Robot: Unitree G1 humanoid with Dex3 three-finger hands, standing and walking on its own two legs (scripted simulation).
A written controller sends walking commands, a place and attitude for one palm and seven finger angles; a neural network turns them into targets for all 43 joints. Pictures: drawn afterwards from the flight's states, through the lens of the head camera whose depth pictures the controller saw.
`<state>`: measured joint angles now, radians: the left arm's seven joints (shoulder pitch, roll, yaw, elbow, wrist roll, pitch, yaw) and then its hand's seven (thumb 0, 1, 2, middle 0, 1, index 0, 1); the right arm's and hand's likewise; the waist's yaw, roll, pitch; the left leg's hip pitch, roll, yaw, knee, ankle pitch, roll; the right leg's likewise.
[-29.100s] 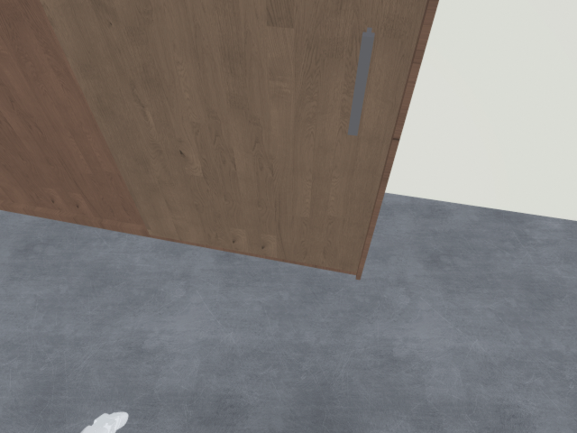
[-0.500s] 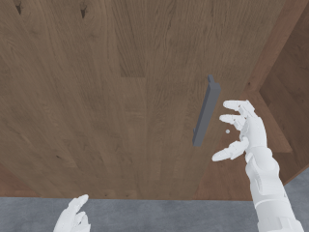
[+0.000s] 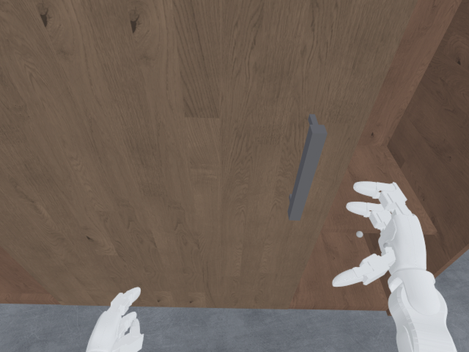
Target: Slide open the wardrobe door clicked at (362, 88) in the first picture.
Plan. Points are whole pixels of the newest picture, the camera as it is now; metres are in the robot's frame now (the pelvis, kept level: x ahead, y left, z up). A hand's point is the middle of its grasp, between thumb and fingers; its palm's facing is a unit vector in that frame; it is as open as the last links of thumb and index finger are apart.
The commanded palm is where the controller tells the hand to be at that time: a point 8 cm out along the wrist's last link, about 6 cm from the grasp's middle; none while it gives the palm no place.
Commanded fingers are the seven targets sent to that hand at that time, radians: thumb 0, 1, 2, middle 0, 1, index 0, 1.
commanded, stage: slip the hand off the handle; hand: right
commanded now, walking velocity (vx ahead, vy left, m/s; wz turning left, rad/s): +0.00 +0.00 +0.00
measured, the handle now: (302, 171) +0.44 -0.12 +0.09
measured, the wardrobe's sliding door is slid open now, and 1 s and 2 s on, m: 0.43 0.43 0.43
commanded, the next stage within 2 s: draw the hand back to the body in 0.28 s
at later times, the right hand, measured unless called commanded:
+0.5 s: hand (367, 262) +0.23 -0.17 +0.12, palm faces +0.08 +1.00 -0.04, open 14.7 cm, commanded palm +0.20 -0.22 +0.12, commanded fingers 0.00 0.55 -0.20 0.25 1.15 0.25 1.15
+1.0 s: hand (417, 275) +0.20 -0.22 +0.14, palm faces +0.24 +0.95 -0.20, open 14.2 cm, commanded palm +0.16 -0.26 +0.15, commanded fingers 0.00 0.15 -0.39 0.24 0.92 0.24 0.92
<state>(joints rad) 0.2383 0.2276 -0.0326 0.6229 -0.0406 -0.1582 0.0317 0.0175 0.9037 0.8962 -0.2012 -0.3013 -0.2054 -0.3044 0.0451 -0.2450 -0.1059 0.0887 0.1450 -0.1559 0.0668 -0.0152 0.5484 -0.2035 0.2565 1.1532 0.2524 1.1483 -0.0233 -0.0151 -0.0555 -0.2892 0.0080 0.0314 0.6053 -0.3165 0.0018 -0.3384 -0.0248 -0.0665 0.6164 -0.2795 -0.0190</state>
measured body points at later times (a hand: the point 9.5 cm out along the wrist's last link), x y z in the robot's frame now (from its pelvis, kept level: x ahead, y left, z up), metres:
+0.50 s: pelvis -0.01 +0.02 +0.00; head -0.03 +0.03 +0.45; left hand +0.19 +0.23 -0.07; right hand +0.22 -0.23 +0.12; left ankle +0.00 +0.12 -0.73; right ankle +0.03 -0.11 -0.73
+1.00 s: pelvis +0.00 +0.01 +0.00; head -0.03 +0.02 +0.45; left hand +0.21 +0.22 -0.05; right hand +0.18 -0.27 +0.16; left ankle +0.00 +0.12 -0.73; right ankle +0.03 -0.11 -0.73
